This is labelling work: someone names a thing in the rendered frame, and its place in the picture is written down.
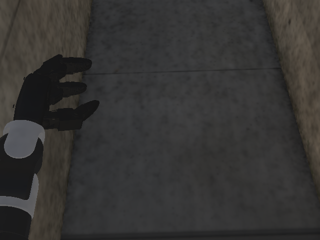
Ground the robot left forearm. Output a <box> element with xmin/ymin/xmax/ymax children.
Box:
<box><xmin>0</xmin><ymin>120</ymin><xmax>45</xmax><ymax>240</ymax></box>

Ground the left robot hand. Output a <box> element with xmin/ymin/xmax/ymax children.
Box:
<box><xmin>13</xmin><ymin>54</ymin><xmax>100</xmax><ymax>131</ymax></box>

